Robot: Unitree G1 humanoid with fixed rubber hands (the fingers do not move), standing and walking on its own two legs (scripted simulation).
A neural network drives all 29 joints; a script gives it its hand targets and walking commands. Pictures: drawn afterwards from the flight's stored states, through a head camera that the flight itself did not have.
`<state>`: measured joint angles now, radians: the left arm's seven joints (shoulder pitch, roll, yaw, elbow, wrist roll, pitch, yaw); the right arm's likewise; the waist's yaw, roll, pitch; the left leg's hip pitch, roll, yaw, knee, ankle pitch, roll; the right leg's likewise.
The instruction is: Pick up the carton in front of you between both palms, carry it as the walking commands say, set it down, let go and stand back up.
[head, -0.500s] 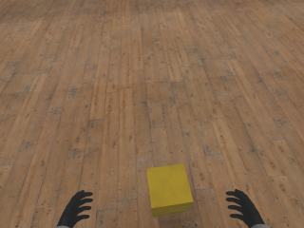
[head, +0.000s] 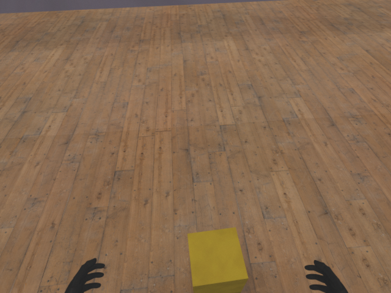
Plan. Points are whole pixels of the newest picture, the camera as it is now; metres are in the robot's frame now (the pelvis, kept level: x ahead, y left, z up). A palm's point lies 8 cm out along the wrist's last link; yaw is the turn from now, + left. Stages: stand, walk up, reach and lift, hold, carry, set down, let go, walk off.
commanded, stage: stand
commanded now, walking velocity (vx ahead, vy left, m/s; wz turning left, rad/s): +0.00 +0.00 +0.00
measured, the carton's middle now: (214, 264) +0.38 -0.05 -0.64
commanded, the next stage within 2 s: none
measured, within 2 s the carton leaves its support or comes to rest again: neither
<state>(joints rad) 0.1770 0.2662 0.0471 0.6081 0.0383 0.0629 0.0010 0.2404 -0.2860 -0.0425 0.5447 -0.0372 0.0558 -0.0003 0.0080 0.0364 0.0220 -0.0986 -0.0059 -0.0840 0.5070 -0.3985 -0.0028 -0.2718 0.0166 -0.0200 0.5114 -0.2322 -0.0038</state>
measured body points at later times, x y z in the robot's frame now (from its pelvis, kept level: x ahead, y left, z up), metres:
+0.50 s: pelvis +0.01 +0.00 +0.00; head +0.02 -0.01 +0.45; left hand +0.14 +0.30 -0.10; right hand +0.13 -0.29 -0.11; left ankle -0.08 +0.12 -0.73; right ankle +0.03 -0.12 -0.73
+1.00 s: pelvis -0.01 +0.00 +0.01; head -0.01 -0.01 +0.46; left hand +0.09 +0.31 -0.10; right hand +0.10 -0.31 -0.11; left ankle -0.08 +0.12 -0.73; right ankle +0.03 -0.12 -0.73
